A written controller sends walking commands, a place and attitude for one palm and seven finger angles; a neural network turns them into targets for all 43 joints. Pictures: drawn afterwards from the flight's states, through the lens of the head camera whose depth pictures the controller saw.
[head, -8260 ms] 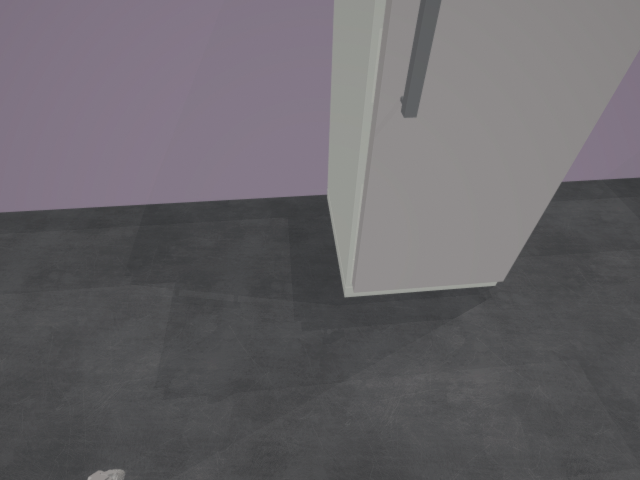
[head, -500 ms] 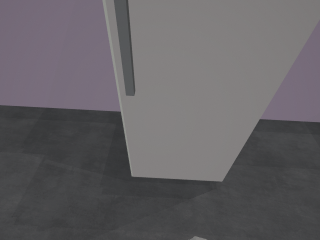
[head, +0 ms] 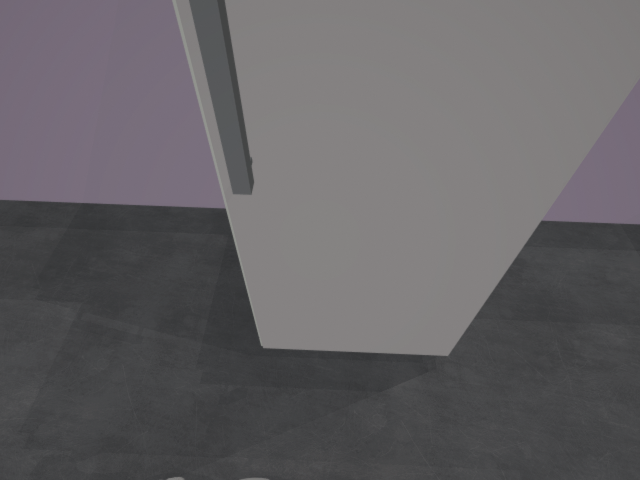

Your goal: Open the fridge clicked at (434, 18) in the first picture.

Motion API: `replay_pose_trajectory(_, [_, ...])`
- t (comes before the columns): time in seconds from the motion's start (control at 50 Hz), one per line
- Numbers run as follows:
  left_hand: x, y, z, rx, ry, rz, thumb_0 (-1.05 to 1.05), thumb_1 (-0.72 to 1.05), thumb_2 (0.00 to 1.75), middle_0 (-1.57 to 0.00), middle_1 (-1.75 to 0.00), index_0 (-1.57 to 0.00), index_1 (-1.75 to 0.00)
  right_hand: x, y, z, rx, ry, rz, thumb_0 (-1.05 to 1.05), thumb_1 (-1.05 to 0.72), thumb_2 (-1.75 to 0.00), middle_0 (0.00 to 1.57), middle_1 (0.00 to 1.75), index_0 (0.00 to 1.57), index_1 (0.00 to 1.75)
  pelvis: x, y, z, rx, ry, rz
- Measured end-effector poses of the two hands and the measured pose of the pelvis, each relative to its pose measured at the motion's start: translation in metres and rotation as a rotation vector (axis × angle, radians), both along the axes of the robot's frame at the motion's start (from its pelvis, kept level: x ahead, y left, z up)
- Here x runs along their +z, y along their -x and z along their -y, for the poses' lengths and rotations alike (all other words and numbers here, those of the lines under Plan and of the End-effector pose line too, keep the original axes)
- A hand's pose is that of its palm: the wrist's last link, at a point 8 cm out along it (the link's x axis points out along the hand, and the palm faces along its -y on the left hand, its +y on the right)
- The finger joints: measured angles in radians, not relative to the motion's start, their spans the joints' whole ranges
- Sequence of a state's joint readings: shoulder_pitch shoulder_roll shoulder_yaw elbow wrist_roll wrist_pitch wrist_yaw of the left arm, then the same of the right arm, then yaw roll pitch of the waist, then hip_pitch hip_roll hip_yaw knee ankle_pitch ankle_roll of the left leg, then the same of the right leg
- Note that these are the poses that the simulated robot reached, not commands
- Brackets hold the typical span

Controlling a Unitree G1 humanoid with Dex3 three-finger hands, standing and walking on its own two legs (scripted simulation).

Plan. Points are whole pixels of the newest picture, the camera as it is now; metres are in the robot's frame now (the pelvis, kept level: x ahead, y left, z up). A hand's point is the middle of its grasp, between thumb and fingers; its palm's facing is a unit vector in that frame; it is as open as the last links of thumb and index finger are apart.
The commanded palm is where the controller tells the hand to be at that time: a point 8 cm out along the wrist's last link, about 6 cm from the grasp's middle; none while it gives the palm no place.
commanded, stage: come to a stop and stand still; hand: left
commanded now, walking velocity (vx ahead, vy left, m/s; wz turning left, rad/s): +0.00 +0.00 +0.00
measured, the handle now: (222, 45) +0.52 +0.15 +0.27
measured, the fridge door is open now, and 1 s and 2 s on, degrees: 0 0 0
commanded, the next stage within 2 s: look again from close up in 1.74 s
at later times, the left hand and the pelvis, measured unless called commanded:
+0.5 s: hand out of the picture -0.06 +0.19 -0.17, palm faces +0.01 -0.98 -0.18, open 7.4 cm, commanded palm none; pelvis -0.04 +0.03 +0.01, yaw -2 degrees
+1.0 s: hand out of the picture -0.08 +0.17 -0.17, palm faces +0.01 -0.99 -0.16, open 7.4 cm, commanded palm none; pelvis -0.06 +0.02 +0.01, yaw -2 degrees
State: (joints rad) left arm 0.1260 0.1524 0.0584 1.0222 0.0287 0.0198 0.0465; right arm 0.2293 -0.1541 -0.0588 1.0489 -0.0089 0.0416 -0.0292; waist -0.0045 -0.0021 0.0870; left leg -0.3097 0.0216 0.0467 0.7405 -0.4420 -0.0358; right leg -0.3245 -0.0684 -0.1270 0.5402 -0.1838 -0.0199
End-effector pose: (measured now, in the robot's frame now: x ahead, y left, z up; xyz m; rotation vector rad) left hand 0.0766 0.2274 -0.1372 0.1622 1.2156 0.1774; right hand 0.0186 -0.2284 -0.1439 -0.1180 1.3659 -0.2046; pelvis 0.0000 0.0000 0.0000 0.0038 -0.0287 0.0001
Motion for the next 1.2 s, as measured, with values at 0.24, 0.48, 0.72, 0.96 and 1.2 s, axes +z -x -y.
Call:
replay_pose_trajectory(0.24, [-0.001, 0.079, -0.046, 0.042, 0.010, -0.130, 0.00, 0.91, 0.90, -0.19, -0.30, -0.20, -0.30, 0.019, 0.003, -0.032, 0.040, 0.037, 0.089, 0.01, -0.93, -0.90, 0.20, 0.30, 0.20, 0.29, 0.009, 0.021, -0.033, -0.021, 0.003, -0.004])
replay_pose_trajectory(0.48, [0.003, 0.139, -0.015, 0.006, 0.035, -0.229, 0.00, 0.91, 0.90, -0.19, -0.30, -0.20, -0.30, 0.007, 0.045, -0.029, -0.011, -0.014, 0.060, 0.00, -0.94, -0.90, 0.20, 0.30, 0.20, 0.29, 0.010, 0.042, -0.028, -0.038, -0.003, 0.015])
replay_pose_trajectory(0.72, [-0.004, 0.147, 0.011, -0.004, 0.086, -0.209, 0.00, 0.91, 0.90, -0.20, -0.30, -0.20, -0.30, 0.006, 0.126, -0.042, -0.055, -0.051, -0.109, 0.00, -0.92, -0.90, 0.20, 0.30, 0.20, 0.29, 0.010, 0.056, -0.019, -0.033, 0.004, 0.011])
replay_pose_trajectory(0.96, [-0.003, 0.156, 0.012, 0.009, 0.076, -0.239, 0.00, 0.91, 0.90, -0.20, -0.30, -0.20, -0.30, 0.005, 0.145, -0.056, -0.077, -0.084, -0.162, 0.00, -0.91, -0.90, 0.20, 0.30, 0.20, 0.29, 0.009, 0.057, -0.016, -0.033, 0.005, -0.006])
replay_pose_trajectory(1.2, [-0.006, 0.122, -0.014, -0.019, 0.030, -0.145, 0.00, 0.91, 0.90, -0.20, -0.30, -0.20, -0.30, -0.006, 0.080, -0.049, -0.009, -0.052, 0.013, 0.01, -0.92, -0.90, 0.20, 0.30, 0.20, 0.29, -0.001, 0.042, -0.030, -0.028, 0.016, -0.014])
